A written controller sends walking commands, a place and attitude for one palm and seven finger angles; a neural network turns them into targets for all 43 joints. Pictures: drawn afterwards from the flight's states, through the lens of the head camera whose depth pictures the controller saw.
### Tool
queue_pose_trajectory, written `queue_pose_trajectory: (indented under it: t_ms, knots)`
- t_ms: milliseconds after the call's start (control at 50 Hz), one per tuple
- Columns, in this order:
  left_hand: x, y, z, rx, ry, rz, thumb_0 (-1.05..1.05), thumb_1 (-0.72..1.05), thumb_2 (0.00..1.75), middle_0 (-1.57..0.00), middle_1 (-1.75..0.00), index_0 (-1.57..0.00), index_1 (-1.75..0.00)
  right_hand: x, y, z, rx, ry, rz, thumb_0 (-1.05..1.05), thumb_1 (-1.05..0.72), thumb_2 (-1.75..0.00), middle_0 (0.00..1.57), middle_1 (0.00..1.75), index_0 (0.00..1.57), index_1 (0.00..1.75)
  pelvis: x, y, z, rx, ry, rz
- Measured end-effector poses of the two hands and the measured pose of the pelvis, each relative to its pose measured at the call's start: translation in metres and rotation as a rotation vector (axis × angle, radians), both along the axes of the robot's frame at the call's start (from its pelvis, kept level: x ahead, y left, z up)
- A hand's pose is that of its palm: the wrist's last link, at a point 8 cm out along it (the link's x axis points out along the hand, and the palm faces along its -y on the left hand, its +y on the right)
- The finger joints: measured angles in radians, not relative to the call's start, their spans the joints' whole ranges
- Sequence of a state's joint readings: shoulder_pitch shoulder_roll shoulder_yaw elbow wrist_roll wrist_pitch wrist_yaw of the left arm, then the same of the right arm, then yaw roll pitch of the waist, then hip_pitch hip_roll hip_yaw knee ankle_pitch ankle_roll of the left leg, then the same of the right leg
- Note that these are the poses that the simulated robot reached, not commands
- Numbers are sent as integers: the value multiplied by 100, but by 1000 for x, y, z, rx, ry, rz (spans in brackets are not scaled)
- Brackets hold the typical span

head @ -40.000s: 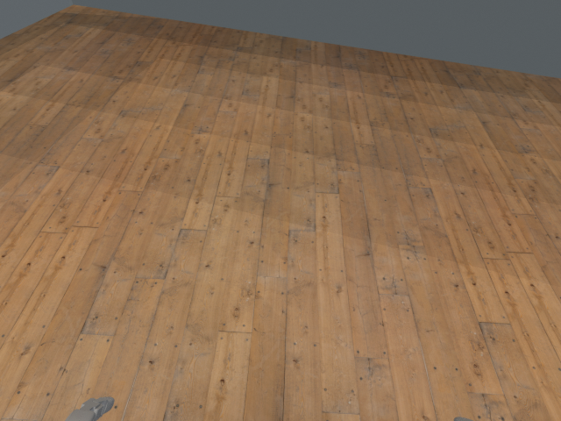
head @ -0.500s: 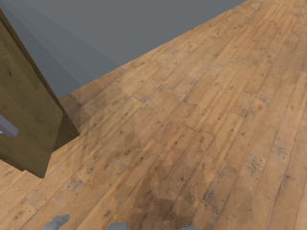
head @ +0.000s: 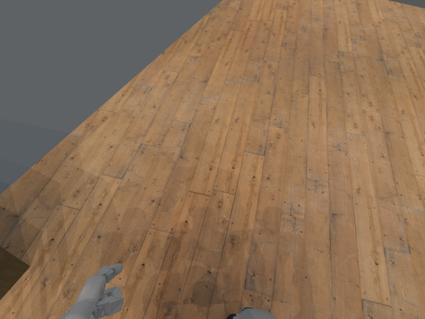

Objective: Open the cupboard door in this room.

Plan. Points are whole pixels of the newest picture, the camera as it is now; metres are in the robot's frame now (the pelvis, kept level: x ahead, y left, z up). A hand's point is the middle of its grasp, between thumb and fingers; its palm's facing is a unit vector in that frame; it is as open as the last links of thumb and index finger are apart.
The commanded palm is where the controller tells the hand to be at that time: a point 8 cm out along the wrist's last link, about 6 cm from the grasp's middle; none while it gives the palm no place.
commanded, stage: walk to a spot facing it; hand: left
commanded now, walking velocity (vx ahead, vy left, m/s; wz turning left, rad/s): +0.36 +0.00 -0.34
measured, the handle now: out of the picture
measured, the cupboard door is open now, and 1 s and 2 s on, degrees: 51 51 51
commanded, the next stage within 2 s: turn to face it in 1.26 s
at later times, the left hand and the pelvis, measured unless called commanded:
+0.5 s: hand (131, 260) +0.26 +0.18 -0.15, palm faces -0.12 -0.98 -0.18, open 7.3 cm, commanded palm none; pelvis +0.19 -0.01 +0.02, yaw -10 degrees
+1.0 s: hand (177, 194) +0.44 +0.09 -0.17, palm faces -0.17 -0.97 -0.15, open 7.3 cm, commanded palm none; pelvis +0.42 -0.08 +0.01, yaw -14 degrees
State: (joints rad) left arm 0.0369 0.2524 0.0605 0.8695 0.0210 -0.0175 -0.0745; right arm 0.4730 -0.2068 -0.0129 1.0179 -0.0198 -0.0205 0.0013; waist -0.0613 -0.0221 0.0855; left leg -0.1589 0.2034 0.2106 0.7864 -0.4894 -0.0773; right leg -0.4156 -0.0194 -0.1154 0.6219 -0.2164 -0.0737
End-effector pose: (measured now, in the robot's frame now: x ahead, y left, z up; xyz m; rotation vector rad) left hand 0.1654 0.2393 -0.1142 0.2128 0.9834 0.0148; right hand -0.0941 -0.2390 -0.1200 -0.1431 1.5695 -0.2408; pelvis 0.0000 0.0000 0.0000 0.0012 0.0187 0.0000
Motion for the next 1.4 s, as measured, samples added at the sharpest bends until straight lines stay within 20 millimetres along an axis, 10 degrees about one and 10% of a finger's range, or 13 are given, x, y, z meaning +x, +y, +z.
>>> queue_pose_trajectory:
  t_ms: [160, 340, 480, 680, 1000, 1260, 1400]
  knots:
    - [-8, -17, -1, 23, 181, 6, 0, 91, 90, -20, -30, -20, -30, 139, -9, 6, 4, -248, -22, 1, -91, -90, 20, 30, 20, 30, 49, -7, 20, -1, -14, -76]
    - [2, 10, -20, 12, 332, 83, 0, 92, 90, -20, -30, -20, -30, 286, 2, 11, -26, -473, 51, 0, -91, -90, 20, 30, 20, 30, 132, 9, 9, -27, -6, -131]
    - [78, 0, -7, 32, 326, 34, 1, 92, 90, -19, -30, -20, -30, 291, 2, 12, -15, -367, -21, 0, -93, -90, 20, 30, 20, 30, 186, -3, 21, 1, 2, -164]
    - [227, -73, -5, 47, 154, -63, 0, 91, 90, -19, -30, -20, -30, 268, -47, -18, 36, -81, -166, 0, -92, -90, 20, 30, 20, 30, 268, -58, 5, 13, -19, -205]
    - [281, -94, -28, 17, 417, -19, 0, 92, 90, -20, -30, -20, -30, 522, -86, 5, -33, -415, -93, 0, -91, -90, 20, 30, 20, 30, 415, -83, 9, -7, -23, -241]
    - [483, -171, 0, 45, 142, -98, 0, 91, 90, -19, -30, -20, -30, 522, -126, -18, 57, -133, -194, 0, -93, -90, 20, 30, 20, 30, 516, -150, 8, 36, -28, -228]
    - [507, -203, 4, 50, 187, -21, 0, 92, 90, -20, -30, -20, -30, 597, -169, -7, 46, -128, -164, 1, -92, -90, 20, 30, 20, 30, 569, -182, 20, 11, -19, -181]
